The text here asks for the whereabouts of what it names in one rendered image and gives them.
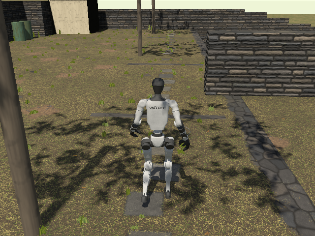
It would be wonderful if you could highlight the robot left forearm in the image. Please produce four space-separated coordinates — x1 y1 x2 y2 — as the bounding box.
131 118 138 132

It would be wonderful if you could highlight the right robot hand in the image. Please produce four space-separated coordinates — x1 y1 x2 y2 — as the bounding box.
179 138 190 151

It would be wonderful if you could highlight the robot right upper arm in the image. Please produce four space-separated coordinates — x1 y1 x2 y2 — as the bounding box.
168 99 182 127

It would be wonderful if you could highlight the left robot hand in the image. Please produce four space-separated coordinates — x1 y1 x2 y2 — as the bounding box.
130 130 141 137

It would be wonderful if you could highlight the robot head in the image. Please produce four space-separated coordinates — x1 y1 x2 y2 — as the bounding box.
149 78 166 101

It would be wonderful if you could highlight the robot right forearm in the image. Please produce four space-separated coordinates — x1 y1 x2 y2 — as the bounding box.
177 120 188 141

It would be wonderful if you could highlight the left robot foot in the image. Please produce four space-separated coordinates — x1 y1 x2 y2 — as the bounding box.
141 194 150 203

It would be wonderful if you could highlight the robot left upper arm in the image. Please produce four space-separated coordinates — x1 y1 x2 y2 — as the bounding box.
133 99 148 125

